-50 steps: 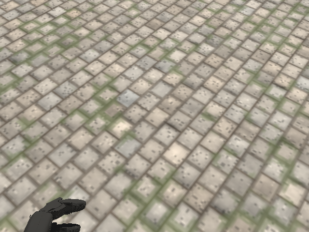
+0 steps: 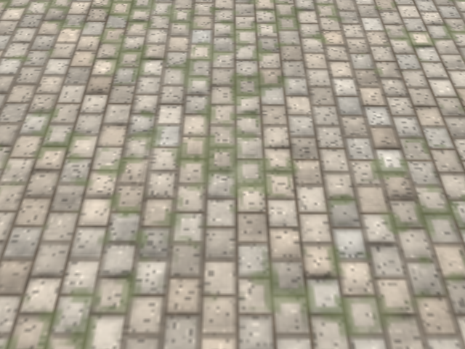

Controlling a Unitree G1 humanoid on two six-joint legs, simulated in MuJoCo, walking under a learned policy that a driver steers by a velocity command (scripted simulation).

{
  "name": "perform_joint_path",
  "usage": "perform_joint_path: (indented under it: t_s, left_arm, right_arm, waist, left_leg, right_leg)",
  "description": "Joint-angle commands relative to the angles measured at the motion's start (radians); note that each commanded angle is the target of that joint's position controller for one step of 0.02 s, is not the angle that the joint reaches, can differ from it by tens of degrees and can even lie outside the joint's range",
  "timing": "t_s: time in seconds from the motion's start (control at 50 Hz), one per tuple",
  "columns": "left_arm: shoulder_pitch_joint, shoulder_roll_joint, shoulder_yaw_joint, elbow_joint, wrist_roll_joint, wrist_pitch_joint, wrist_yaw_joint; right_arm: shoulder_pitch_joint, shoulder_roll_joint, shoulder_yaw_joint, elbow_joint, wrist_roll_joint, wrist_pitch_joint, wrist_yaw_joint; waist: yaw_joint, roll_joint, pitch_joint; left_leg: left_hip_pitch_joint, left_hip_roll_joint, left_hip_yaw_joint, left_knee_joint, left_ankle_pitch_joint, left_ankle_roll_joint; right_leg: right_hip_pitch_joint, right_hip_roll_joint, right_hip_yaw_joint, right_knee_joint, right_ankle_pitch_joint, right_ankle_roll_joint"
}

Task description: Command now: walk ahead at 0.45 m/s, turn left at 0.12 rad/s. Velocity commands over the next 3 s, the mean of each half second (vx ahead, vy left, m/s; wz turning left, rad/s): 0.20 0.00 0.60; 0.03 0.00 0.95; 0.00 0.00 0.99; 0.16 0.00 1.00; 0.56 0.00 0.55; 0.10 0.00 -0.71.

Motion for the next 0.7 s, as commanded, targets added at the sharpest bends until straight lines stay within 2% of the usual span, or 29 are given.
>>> perform_joint_path:
  t_s: [0.02,0.04,0.08,0.1,0.14,0.18,0.2,0.22,0.24,0.26,0.28,0.3,0.32,0.34,0.36,0.38,0.42,0.44,0.48,0.54,0.62,0.7]
  left_arm:
    - [-0.073,0.093,0.032,-0.062,-0.006,-0.075,-0.004]
    - [-0.083,0.093,0.032,-0.051,0.003,-0.08,0.006]
    - [-0.117,0.092,0.032,-0.051,0.006,-0.072,0.038]
    - [-0.094,0.095,0.033,-0.048,0.002,-0.064,0.054]
    - [-0.03,0.115,0.036,-0.036,-0.009,-0.042,0.081]
    - [-0.024,0.13,0.042,-0.037,-0.01,-0.012,0.097]
    - [-0.04,0.137,0.047,-0.048,-0.009,0.004,0.103]
    - [-0.073,0.144,0.052,-0.067,-0.011,0.018,0.108]
    - [-0.119,0.143,0.054,-0.09,-0.016,0.027,0.107]
    - [-0.173,0.126,0.049,-0.11,-0.023,0.029,0.096]
    - [-0.11,-0.004,0.019,-0.125,0.023,0.025,0.063]
    - [0.079,0.003,0.012,-0.137,0.006,0.018,0.04]
    - [0.072,0.125,0.028,-0.124,-0.006,0.008,0.026]
    - [-0.034,0.16,0.04,-0.147,-0.011,0.008,0.027]
    - [-0.083,0.139,0.04,-0.152,0.002,0.016,0.036]
    - [-0.099,0.128,0.039,-0.164,0.007,0.025,0.042]
    - [-0.102,0.106,0.043,-0.156,0.001,0.036,0.041]
    - [-0.103,0.085,0.039,-0.147,0.0,0.035,0.044]
    - [-0.124,0.071,0.04,-0.144,-0.004,0.035,0.052]
    - [-0.152,0.082,0.048,-0.138,-0.013,0.037,0.063]
    - [-0.194,0.093,0.059,-0.137,-0.017,0.02,0.063]
    - [-0.204,0.113,0.07,-0.133,-0.019,-0.011,0.046]
  right_arm:
    - [0.134,-0.163,-0.064,0.005,0.018,0.015,-0.01]
    - [0.093,-0.133,-0.059,-0.012,0.002,0.011,-0.006]
    - [0.029,-0.091,-0.049,-0.037,-0.019,-0.007,0.014]
    - [-0.003,-0.08,-0.048,-0.044,-0.02,-0.013,0.028]
    - [-0.061,-0.069,-0.046,-0.072,-0.018,-0.014,0.056]
    - [-0.038,-0.096,-0.06,-0.091,-0.02,-0.007,0.082]
    - [0.005,-0.122,-0.073,-0.092,-0.025,-0.002,0.092]
    - [0.077,-0.154,-0.088,-0.085,-0.03,0.007,0.095]
    - [0.19,-0.199,-0.11,-0.068,-0.031,0.015,0.089]
    - [0.317,-0.24,-0.129,-0.046,-0.033,0.017,0.074]
    - [0.249,-0.282,-0.127,-0.055,-0.037,0.012,0.055]
    - [0.14,-0.335,-0.124,-0.141,-0.095,-0.006,0.051]
    - [0.035,-0.313,-0.133,-0.212,-0.083,0.003,0.053]
    - [-0.02,-0.254,-0.118,-0.233,-0.051,0.015,0.047]
    - [-0.045,-0.223,-0.108,-0.239,-0.023,0.028,0.04]
    - [-0.059,-0.22,-0.108,-0.245,-0.017,0.037,0.031]
    - [-0.069,-0.206,-0.109,-0.258,-0.024,0.056,0.017]
    - [-0.058,-0.214,-0.114,-0.259,-0.026,0.065,0.01]
    - [-0.029,-0.242,-0.127,-0.257,-0.024,0.083,-0.008]
    - [-0.047,-0.25,-0.134,-0.269,-0.017,0.109,-0.026]
    - [-0.067,-0.241,-0.135,-0.281,-0.021,0.129,-0.026]
    - [-0.086,-0.245,-0.138,-0.297,-0.023,0.133,-0.017]
  waist:
    - [-0.026,0.033,-0.07]
    - [-0.023,0.003,-0.052]
    - [-0.01,-0.03,-0.059]
    - [0.02,-0.03,-0.084]
    - [0.066,-0.035,-0.124]
    - [0.054,-0.076,-0.154]
    - [0.027,-0.101,-0.172]
    - [-0.017,-0.12,-0.194]
    - [-0.083,-0.112,-0.226]
    - [-0.172,-0.022,-0.242]
    - [-0.045,0.28,-0.179]
    - [0.062,0.323,-0.385]
    - [0.026,0.145,-0.445]
    - [0.023,0.012,-0.31]
    - [0.045,-0.104,-0.237]
    - [0.058,-0.089,-0.209]
    - [0.066,-0.02,-0.17]
    - [0.06,-0.002,-0.176]
    - [0.04,0.029,-0.216]
    - [0.025,0.08,-0.233]
    - [0.001,0.148,-0.206]
    - [-0.012,0.178,-0.206]
  left_leg:
    - [0.003,0.051,-0.053,-0.199,0.04,-0.009]
    - [0.008,0.026,-0.017,-0.287,0.113,-0.011]
    - [0.041,-0.009,0.069,-0.508,0.35,-0.01]
    - [0.043,-0.032,0.105,-0.61,0.478,-0.012]
    - [0.025,-0.068,0.144,-0.754,0.605,-0.014]
    - [0.051,-0.101,0.174,-0.796,0.565,0.004]
    - [0.088,-0.122,0.188,-0.785,0.499,0.026]
    - [0.149,-0.142,0.189,-0.769,0.419,0.055]
    - [0.258,-0.149,0.162,-0.791,0.377,0.096]
    - [0.412,-0.13,0.095,-0.918,0.492,0.144]
    - [0.508,0.007,-0.143,-0.881,1.023,0.208]
    - [0.684,0.221,-0.703,-0.978,0.927,0.462]
    - [0.664,0.235,-0.735,-1.071,0.597,0.456]
    - [0.535,0.181,-0.64,-1.098,0.393,0.402]
    - [0.42,0.128,-0.57,-1.125,0.258,0.344]
    - [0.341,0.09,-0.531,-1.131,0.229,0.318]
    - [0.27,0.006,-0.441,-1.135,0.257,0.264]
    - [0.268,-0.014,-0.414,-1.121,0.322,0.251]
    - [0.305,-0.021,-0.416,-1.095,0.398,0.237]
    - [0.321,-0.043,-0.433,-1.078,0.296,0.197]
    - [0.319,-0.069,-0.481,-1.067,0.192,0.184]
    - [0.353,-0.065,-0.561,-1.012,0.295,0.19]
  right_leg:
    - [-0.006,-0.363,0.235,-0.328,0.746,-0.071]
    - [-0.031,-0.318,0.155,-0.339,0.829,-0.035]
    - [-0.029,-0.226,0.011,-0.331,0.817,0.033]
    - [0.025,-0.21,-0.024,-0.31,0.792,0.056]
    - [0.156,-0.229,-0.044,-0.258,0.792,0.086]
    - [0.23,-0.267,-0.051,-0.166,0.864,0.104]
    - [0.241,-0.288,-0.052,-0.096,0.941,0.11]
    - [0.232,-0.306,-0.048,-0.008,1.015,0.116]
    - [0.19,-0.306,-0.04,0.136,0.996,0.124]
    - [0.092,-0.246,-0.037,0.397,0.738,0.146]
    - [-0.143,-0.064,-0.016,0.7,-0.298,0.19]
    - [-0.361,0.054,0.215,1.001,-0.419,0.239]
    - [-0.374,-0.019,0.321,0.998,-0.315,0.21]
    - [-0.4,-0.047,0.307,0.921,-0.232,0.195]
    - [-0.392,-0.082,0.295,0.837,-0.179,0.195]
    - [-0.361,-0.096,0.3,0.749,-0.146,0.197]
    - [-0.298,-0.101,0.287,0.579,-0.121,0.211]
    - [-0.285,-0.093,0.274,0.504,-0.109,0.223]
    - [-0.282,-0.078,0.278,0.412,-0.082,0.249]
    - [-0.282,-0.074,0.299,0.319,-0.015,0.267]
    - [-0.247,-0.067,0.312,0.208,0.019,0.265]
    - [-0.163,-0.058,0.325,0.055,0.0,0.244]
Next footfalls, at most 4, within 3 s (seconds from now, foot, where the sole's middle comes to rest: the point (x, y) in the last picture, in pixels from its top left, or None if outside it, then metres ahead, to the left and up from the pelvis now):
0.26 left None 0.36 0.13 -0.76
0.78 right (238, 333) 0.49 -0.01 -0.76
1.28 left None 0.25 0.13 -0.76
1.74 right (177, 342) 0.47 0.16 -0.76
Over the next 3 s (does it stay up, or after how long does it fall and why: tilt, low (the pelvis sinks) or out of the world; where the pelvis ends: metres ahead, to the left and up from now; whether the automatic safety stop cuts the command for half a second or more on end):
stays up -0.02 0.43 0.02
